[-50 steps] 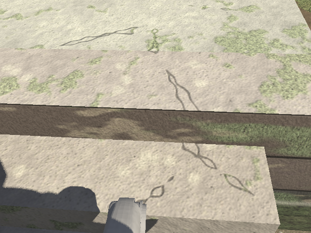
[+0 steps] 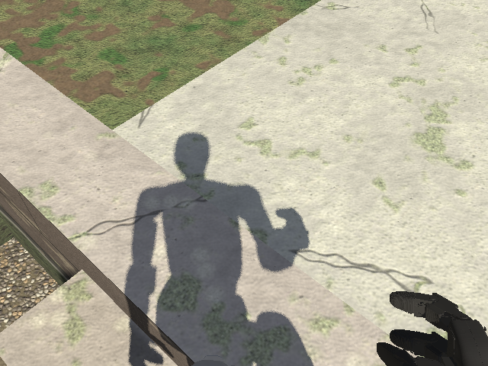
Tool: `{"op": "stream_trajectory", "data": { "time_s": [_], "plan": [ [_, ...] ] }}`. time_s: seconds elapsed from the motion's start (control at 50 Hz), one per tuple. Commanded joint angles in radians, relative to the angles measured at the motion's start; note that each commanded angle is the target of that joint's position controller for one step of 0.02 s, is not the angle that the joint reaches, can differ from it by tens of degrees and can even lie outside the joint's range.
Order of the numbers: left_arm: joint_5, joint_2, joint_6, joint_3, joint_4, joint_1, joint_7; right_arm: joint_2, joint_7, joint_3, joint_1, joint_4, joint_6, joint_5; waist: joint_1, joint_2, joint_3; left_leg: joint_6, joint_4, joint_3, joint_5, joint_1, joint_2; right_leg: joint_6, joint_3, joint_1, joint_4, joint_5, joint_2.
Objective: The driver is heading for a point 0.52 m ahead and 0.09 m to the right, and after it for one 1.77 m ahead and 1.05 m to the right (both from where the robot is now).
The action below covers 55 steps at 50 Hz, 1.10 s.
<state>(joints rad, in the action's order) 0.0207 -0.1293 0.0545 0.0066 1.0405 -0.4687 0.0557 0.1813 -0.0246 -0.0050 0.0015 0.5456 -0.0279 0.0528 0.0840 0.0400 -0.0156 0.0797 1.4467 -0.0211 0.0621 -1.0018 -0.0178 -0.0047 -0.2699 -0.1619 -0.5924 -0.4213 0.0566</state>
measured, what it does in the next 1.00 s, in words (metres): climbs, turning right: left foot, then right foot 0.18 m higher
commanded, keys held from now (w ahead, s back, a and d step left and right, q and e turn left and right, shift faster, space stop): w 0.18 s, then w+e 0.44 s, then e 0.38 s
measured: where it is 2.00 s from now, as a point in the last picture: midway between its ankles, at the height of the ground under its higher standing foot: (276, 316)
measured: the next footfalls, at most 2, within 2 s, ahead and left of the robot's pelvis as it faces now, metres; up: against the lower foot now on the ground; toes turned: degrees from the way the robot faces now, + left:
left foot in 0.14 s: +0.25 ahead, +0.10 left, +0.00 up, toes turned +9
right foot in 0.72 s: +0.54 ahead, -0.11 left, +0.18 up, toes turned -10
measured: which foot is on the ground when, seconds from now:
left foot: up 0.00-0.12, down 0.14-0.76, up 0.78-1.00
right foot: down 0.00-0.16, up 0.18-0.70, down 0.72-1.00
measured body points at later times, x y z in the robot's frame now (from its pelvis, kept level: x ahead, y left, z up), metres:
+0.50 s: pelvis +0.25 +0.05 +0.02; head +0.25 +0.06 +0.47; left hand +0.41 +0.24 -0.09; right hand +0.20 -0.16 -0.13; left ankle +0.21 +0.10 -0.72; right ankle +0.35 -0.10 -0.36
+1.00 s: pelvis +0.49 +0.00 +0.17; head +0.50 +0.02 +0.62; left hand +0.58 +0.22 +0.02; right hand +0.68 -0.29 +0.15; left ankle +0.57 +0.14 -0.42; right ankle +0.50 -0.10 -0.54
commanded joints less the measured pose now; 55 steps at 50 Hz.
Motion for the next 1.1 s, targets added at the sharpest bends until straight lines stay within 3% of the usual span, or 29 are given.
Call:
{"op": "stream_trajectory", "data": {
  "time_s": [0.02,0.06,0.1,0.14,0.16,0.18,0.2,0.24,0.26,0.28,0.3,0.32,0.36,0.4,0.48,0.6,0.64,0.68,0.72,0.74,0.76,0.78,0.8,0.82,0.86,0.9,0.98,1.04,1.1],
  "plan": [
    [0.008,-0.166,0.025,-0.044,-0.166,0.095,-0.027,0.061,0.03,-0.017,0.053,-0.069,0.018,0.005,-0.024,-0.103,-0.001,-0.018,-0.371,0.088,-0.057,0.317,-0.053,0.094,0.106,-0.079,0.344,0.31,0.192],
    [0.036,-0.21,0.014,-0.072,-0.172,0.058,-0.055,0.024,0.06,-0.009,0.091,-0.082,0.022,-0.025,-0.006,-0.151,-0.014,-0.007,-0.632,0.196,-0.237,0.496,0.016,0.129,0.122,-0.016,0.365,0.532,0.208],
    [0.05,-0.217,-0.008,-0.075,-0.163,0.022,-0.069,0.096,0.071,-0.059,-0.096,-0.027,0.006,-0.024,-0.073,-0.177,0.014,0.052,-0.878,0.197,-0.344,0.637,0.077,0.144,0.09,0.146,0.155,1.042,0.204],
    [0.044,-0.174,-0.027,-0.06,-0.184,0.027,-0.088,0.155,0.09,-0.102,-0.336,0.084,-0.017,-0.016,-0.178,-0.176,0.116,0.046,-1.116,0.11,-0.228,0.986,0.047,0.13,0.033,0.026,-0.212,0.818,0.139],
    [-0.244,0.021,0.001,-0.006,-0.105,-0.21,0.05,0.239,0.062,-0.109,-0.649,0.295,-0.01,-0.119,-0.084,0.098,0.335,0.262,-0.73,-0.152,0.412,1.353,-0.095,0.103,0.095,-0.268,-0.63,0.182,0.133],
    [-0.143,-0.046,0.04,-0.02,-0.202,-0.22,0.082,0.333,0.086,-0.133,-0.646,0.228,-0.027,-0.107,-0.185,0.168,0.382,0.391,-1.188,-0.815,-0.211,1.493,-0.374,0.101,0.357,-0.622,-0.871,0.0,-0.064],
    [-0.089,-0.155,0.055,-0.049,-0.177,0.03,0.084,0.293,0.085,-0.144,-0.582,0.298,-0.012,-0.13,-0.257,0.095,0.015,0.255,-1.204,-0.73,-0.624,1.256,-0.332,0.099,0.435,-0.981,-1.39,0.124,-0.085],
    [-0.03,-0.122,0.062,-0.046,-0.224,0.107,0.047,0.115,0.089,-0.062,-0.376,0.336,-0.004,-0.15,-0.123,-0.04,0.043,0.108,-1.12,-0.416,-0.504,0.923,-0.286,0.187,0.478,-1.068,-1.673,0.303,-0.09],
    [-0.022,-0.047,0.062,-0.052,-0.314,0.123,-0.031,0.075,0.061,-0.067,-0.361,0.285,-0.035,-0.071,-0.047,-0.038,0.156,0.07,-1.162,-0.288,-0.464,0.905,-0.28,0.094,0.335,-0.901,-1.65,0.239,-0.054],
    [-0.035,0.019,0.042,-0.02,-0.349,0.188,-0.052,0.047,0.051,-0.039,-0.322,0.34,-0.059,-0.065,-0.014,-0.014,0.101,0.076,-1.184,-0.224,-0.452,0.798,-0.286,0.086,0.328,-0.992,-1.787,0.178,-0.055],
    [-0.009,0.065,0.002,0.028,-0.296,0.163,0.021,-0.026,0.076,0.013,-0.3,0.405,-0.044,-0.175,0.007,0.063,-0.006,0.096,-1.169,-0.322,-0.543,0.645,-0.303,0.25,0.487,-1.187,-2.06,0.263,-0.068],
    [-0.02,0.035,-0.012,0.027,-0.286,0.112,0.05,-0.036,0.091,0.025,-0.336,0.433,-0.038,-0.216,0.028,-0.003,-0.019,0.08,-1.157,-0.321,-0.536,0.621,-0.317,0.288,0.516,-1.285,-2.139,0.334,-0.085],
    [-0.055,-0.024,-0.005,0.016,-0.336,0.155,0.078,0.074,0.111,0.013,-0.259,0.422,-0.072,-0.201,0.083,-0.095,0.013,0.022,-1.177,-0.056,-0.56,0.457,-0.2,0.29,0.389,-1.166,-1.847,0.423,-0.053],
    [-0.02,-0.116,-0.011,-0.011,-0.386,0.328,0.073,0.131,0.096,0.014,-0.229,0.405,-0.095,-0.187,0.038,-0.015,0.021,0.008,-1.274,0.047,-0.547,0.343,-0.154,0.195,0.28,-1.031,-1.649,0.448,-0.011],
    [-0.041,-0.046,-0.012,0.03,-0.327,0.394,0.018,0.098,0.09,0.032,-0.66,0.529,-0.079,-0.221,-0.13,0.018,-0.022,0.058,-1.218,-0.093,-0.203,1.003,-0.276,0.183,0.397,-1.562,-1.577,0.453,-0.012],
    [-0.049,-0.045,-0.034,0.033,-0.357,0.577,0.025,0.081,0.109,0.051,-0.65,0.512,-0.071,-0.195,-0.124,0.026,0.029,0.064,-1.261,0.061,0.278,1.111,-0.293,0.2,0.25,-1.486,-1.362,0.351,0.029],
    [-0.048,-0.042,-0.051,0.04,-0.396,0.654,0.034,0.09,0.113,0.054,-0.542,0.468,-0.067,-0.163,-0.071,0.051,0.059,0.068,-1.309,0.208,0.571,0.878,-0.248,0.204,0.106,-1.097,-1.092,0.243,0.017],
    [-0.023,-0.072,-0.07,0.042,-0.46,0.716,0.047,0.226,0.109,0.021,-0.571,0.459,-0.101,-0.132,-0.059,0.131,0.112,0.092,-1.252,0.24,1.363,0.83,-0.255,0.135,0.009,-0.773,-0.902,0.039,-0.098],
    [-0.033,-0.085,-0.042,0.038,-0.386,0.48,0.032,0.372,0.095,-0.029,-0.493,0.384,-0.109,-0.092,0.02,0.175,0.101,0.042,-1.076,0.207,1.609,1.1,-0.326,0.105,0.016,-0.674,-0.507,-0.043,-0.183],
    [-0.027,-0.149,-0.027,0.016,-0.327,0.257,-0.001,0.401,0.1,-0.04,-0.42,0.346,-0.111,-0.125,0.084,0.206,0.225,-0.012,-0.899,0.187,1.757,0.937,-0.321,0.167,0.121,-0.321,-0.497,0.133,-0.202],
    [-0.018,-0.252,-0.022,-0.008,-0.264,0.017,-0.029,0.299,0.107,-0.026,-0.417,0.245,-0.119,-0.199,0.101,-0.058,0.62,-0.127,-0.526,0.108,1.324,0.562,-0.233,0.384,0.544,0.29,-0.493,0.554,-0.038],
    [-0.106,-0.312,-0.026,-0.033,-0.187,-0.216,-0.033,0.288,0.126,-0.039,-0.296,0.202,-0.087,-0.167,0.19,-0.336,0.659,-0.204,0.0,0.081,-0.4,0.265,0.092,0.552,1.042,0.439,-0.061,0.779,0.165],
    [-0.115,-0.361,0.004,-0.07,-0.189,-0.203,-0.017,0.191,0.143,-0.037,-0.323,0.203,-0.06,-0.081,0.161,-0.216,0.47,-0.077,0.268,-0.197,-0.272,0.199,0.101,0.421,1.041,0.161,0.064,0.566,0.177],
    [-0.093,-0.319,0.033,-0.055,-0.192,-0.03,-0.018,0.151,0.116,-0.035,-0.241,0.164,-0.068,-0.082,0.084,-0.154,0.244,-0.05,0.485,-0.218,-0.276,0.14,0.087,0.377,0.989,-0.108,0.061,0.336,0.142],
    [-0.044,-0.176,0.069,-0.024,-0.134,0.207,-0.003,0.042,0.074,0.006,-0.21,0.086,-0.067,-0.137,-0.092,-0.042,0.129,0.032,0.431,-0.19,-0.377,0.097,0.071,0.326,0.737,-0.309,0.045,0.315,0.055],
    [-0.03,-0.109,0.078,-0.003,-0.151,0.355,0.008,0.085,0.036,0.004,-0.235,0.07,-0.045,-0.121,-0.21,0.009,0.131,0.013,0.228,-0.127,-0.44,0.147,0.014,0.274,0.603,-0.411,0.11,0.534,0.009],
    [-0.062,-0.24,0.135,-0.055,-0.253,0.401,-0.022,0.189,0.024,-0.034,-0.228,0.113,-0.065,-0.083,-0.193,-0.03,0.189,-0.149,0.022,0.006,-0.418,0.413,-0.037,0.193,0.492,-0.487,0.185,0.753,-0.023],
    [-0.034,-0.275,0.138,-0.083,-0.309,0.4,-0.037,0.159,0.03,-0.032,-0.122,0.074,-0.063,-0.095,-0.149,-0.039,0.16,-0.16,-0.373,0.022,-0.364,0.555,-0.053,0.147,0.452,-0.446,0.178,0.653,-0.064],
    [-0.019,-0.274,0.115,-0.111,-0.348,0.353,-0.005,0.137,0.027,-0.035,-0.107,0.073,-0.056,-0.082,-0.106,-0.129,0.116,-0.165,-0.687,0.006,-0.252,0.592,-0.029,0.203,0.607,-0.299,0.138,0.505,0.011]
  ]
}}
